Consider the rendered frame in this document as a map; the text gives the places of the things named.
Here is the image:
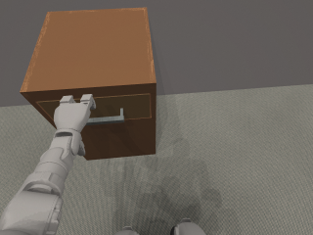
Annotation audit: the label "left robot hand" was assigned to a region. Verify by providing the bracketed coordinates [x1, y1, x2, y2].
[54, 94, 96, 157]

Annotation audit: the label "robot left forearm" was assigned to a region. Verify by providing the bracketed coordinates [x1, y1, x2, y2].
[0, 128, 81, 231]

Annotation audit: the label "drawer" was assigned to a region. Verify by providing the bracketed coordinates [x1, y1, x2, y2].
[37, 93, 151, 119]

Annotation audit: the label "handle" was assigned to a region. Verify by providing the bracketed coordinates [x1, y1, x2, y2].
[86, 108, 124, 125]

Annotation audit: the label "robot right shin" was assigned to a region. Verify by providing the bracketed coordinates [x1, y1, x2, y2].
[179, 218, 191, 224]

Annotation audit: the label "cabinet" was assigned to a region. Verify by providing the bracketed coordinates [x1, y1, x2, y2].
[20, 7, 157, 161]

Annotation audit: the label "robot left upper arm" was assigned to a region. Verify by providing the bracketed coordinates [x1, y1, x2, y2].
[0, 190, 64, 235]

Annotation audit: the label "robot right thigh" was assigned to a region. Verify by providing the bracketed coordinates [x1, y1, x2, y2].
[174, 222, 205, 235]

